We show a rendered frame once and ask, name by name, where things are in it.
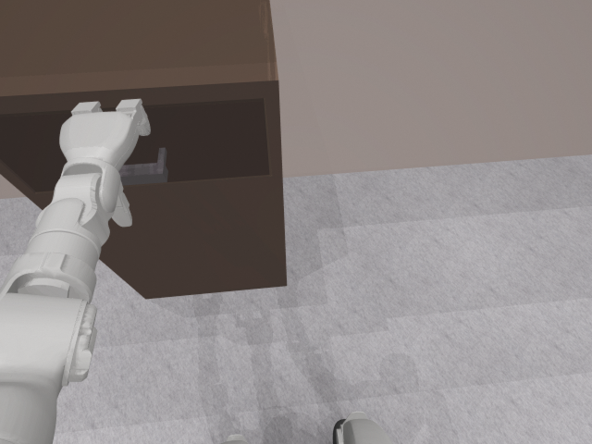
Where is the left robot hand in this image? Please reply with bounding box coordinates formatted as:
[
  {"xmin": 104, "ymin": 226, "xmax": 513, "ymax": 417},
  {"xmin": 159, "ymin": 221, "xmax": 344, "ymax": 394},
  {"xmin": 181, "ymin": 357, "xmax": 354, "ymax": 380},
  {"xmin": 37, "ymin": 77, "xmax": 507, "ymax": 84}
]
[{"xmin": 59, "ymin": 99, "xmax": 151, "ymax": 227}]

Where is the cabinet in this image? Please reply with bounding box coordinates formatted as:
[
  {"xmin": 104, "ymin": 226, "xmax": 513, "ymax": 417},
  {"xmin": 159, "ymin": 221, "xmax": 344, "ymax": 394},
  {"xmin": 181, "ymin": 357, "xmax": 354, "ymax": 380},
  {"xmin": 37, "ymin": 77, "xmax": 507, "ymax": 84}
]
[{"xmin": 0, "ymin": 0, "xmax": 287, "ymax": 299}]

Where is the left robot forearm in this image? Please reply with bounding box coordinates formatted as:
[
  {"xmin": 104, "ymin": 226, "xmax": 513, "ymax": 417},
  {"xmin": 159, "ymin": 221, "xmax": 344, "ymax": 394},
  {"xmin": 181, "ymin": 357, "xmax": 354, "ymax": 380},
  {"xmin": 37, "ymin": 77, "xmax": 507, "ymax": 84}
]
[{"xmin": 0, "ymin": 157, "xmax": 121, "ymax": 304}]

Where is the left robot upper arm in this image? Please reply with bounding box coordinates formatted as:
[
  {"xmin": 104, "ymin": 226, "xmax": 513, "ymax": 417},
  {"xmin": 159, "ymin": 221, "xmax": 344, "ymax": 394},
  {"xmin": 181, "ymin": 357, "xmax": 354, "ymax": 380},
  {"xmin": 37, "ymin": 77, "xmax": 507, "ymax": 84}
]
[{"xmin": 0, "ymin": 292, "xmax": 97, "ymax": 444}]

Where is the left robot shin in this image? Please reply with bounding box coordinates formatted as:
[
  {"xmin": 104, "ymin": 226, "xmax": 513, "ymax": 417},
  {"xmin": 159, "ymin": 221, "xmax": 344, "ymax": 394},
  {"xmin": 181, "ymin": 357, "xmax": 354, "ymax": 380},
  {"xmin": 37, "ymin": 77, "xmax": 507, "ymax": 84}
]
[{"xmin": 227, "ymin": 434, "xmax": 248, "ymax": 443}]

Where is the drawer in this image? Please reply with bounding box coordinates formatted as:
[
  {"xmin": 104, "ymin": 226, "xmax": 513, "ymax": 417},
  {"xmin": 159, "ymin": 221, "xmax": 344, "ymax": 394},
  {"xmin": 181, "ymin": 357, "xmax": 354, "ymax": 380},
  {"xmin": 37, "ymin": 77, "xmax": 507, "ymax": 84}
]
[{"xmin": 0, "ymin": 98, "xmax": 269, "ymax": 192}]

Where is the handle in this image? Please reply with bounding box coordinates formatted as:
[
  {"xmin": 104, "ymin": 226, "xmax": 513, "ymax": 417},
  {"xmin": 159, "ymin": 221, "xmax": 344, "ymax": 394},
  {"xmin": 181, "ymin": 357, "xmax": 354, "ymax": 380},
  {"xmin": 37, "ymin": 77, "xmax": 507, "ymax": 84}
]
[{"xmin": 118, "ymin": 147, "xmax": 168, "ymax": 186}]

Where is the right robot thigh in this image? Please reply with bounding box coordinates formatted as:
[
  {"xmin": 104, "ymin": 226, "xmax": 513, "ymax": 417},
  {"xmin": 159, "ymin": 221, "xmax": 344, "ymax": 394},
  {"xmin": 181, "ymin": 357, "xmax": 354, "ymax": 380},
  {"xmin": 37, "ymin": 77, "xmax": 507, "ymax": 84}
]
[{"xmin": 336, "ymin": 419, "xmax": 393, "ymax": 444}]

